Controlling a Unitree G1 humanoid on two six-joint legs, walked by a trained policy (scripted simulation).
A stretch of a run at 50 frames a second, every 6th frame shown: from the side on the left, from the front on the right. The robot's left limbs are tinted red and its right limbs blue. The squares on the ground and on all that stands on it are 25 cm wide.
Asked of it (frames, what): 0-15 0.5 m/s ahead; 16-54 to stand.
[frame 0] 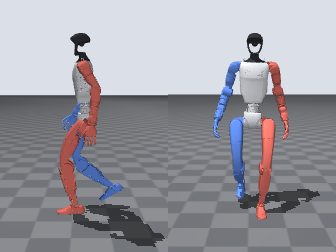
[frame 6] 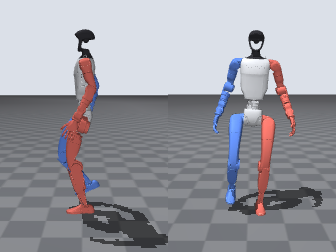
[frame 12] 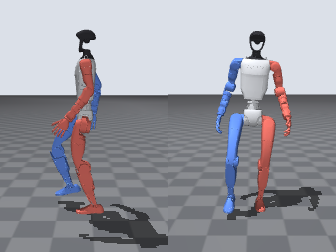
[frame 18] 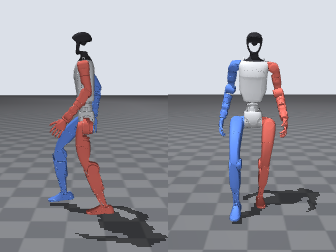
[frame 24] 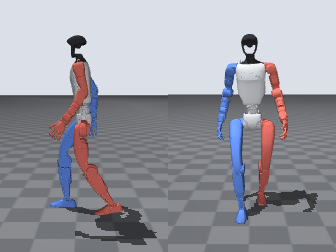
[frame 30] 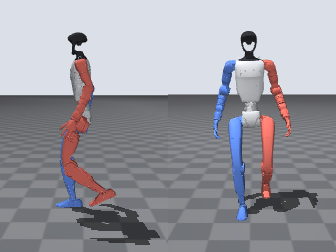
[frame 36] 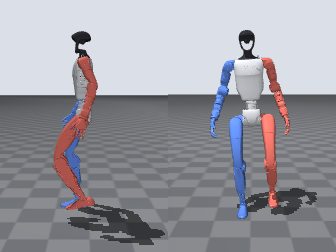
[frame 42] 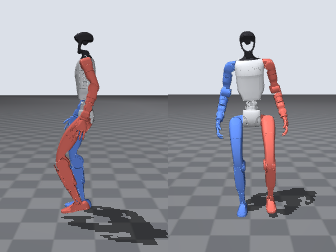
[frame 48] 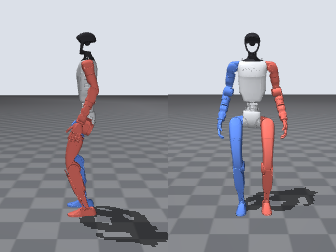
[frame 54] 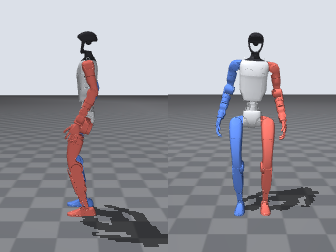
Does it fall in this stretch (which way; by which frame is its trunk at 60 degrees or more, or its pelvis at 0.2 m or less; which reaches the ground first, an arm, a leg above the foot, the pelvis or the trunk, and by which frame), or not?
no
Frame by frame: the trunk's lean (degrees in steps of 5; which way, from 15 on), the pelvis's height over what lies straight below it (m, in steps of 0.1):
0: 5, 0.8
6: 5, 0.8
12: 5, 0.8
18: 5, 0.8
24: 5, 0.8
30: 5, 0.8
36: 5, 0.8
42: 5, 0.8
48: 0, 0.8
54: 5, 0.8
